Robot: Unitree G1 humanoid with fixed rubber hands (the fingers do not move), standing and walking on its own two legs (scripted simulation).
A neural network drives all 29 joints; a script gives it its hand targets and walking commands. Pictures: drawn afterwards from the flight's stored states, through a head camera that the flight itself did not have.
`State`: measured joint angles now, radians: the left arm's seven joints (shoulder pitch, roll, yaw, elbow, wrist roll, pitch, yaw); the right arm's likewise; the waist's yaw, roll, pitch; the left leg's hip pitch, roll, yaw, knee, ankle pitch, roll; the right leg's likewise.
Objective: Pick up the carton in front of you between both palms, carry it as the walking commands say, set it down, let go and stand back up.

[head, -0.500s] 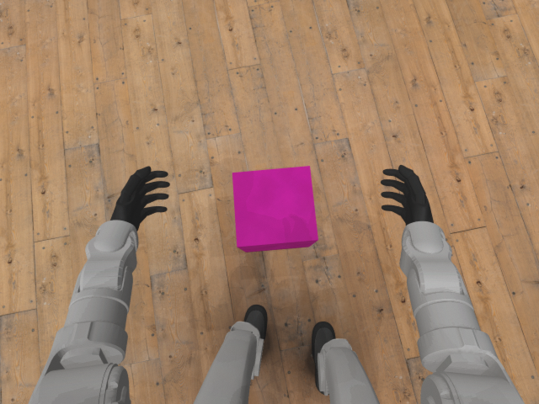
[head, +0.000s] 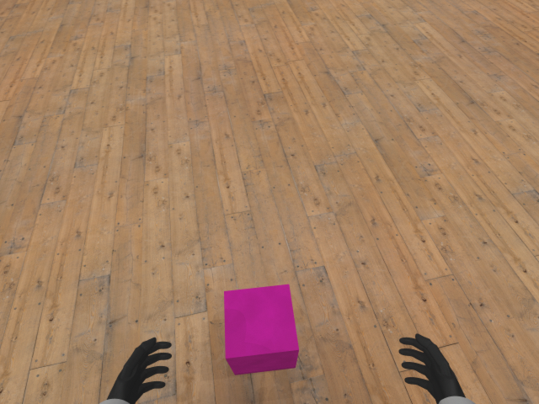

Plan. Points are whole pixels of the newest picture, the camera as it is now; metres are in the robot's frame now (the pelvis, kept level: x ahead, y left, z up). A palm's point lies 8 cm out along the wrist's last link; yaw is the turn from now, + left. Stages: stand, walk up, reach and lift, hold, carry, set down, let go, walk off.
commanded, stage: let go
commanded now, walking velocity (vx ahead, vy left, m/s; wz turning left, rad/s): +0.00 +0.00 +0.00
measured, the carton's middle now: (261, 331) +0.42 +0.08 -0.65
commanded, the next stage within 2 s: stand in 0.48 s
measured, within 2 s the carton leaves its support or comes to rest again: neither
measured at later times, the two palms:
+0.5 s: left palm (118, 389) +0.17 +0.24 -0.06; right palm out of the picture +0.16 -0.23 -0.07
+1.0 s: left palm (86, 397) +0.16 +0.30 -0.10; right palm out of the picture +0.14 -0.27 -0.08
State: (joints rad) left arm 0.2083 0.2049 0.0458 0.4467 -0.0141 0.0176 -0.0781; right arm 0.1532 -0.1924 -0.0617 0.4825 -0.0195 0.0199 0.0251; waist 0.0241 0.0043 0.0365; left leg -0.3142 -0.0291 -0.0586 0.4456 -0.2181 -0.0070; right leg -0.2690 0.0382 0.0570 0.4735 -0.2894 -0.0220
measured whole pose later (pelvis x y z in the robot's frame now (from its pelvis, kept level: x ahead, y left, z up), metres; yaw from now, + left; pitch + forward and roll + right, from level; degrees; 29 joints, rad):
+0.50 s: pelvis +0.01 +0.00 +0.00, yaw +0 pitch -3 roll +0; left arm 0.22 0.23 0.03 0.40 0.02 0.19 -0.02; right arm 0.23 -0.21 -0.02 0.48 -0.01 0.09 0.03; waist 0.01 -0.01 0.07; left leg -0.15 -0.03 -0.06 0.48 -0.27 0.00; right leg -0.09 0.03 0.05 0.48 -0.33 -0.02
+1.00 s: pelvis +0.02 +0.02 +0.00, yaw -2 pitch +0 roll +0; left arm 0.19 0.35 0.03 0.73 0.03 0.01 0.02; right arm 0.15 -0.33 -0.04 0.81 -0.04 0.00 -0.02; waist -0.01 -0.04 0.00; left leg -0.20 -0.04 -0.02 0.49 -0.29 0.03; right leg -0.13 0.02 0.08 0.46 -0.33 0.01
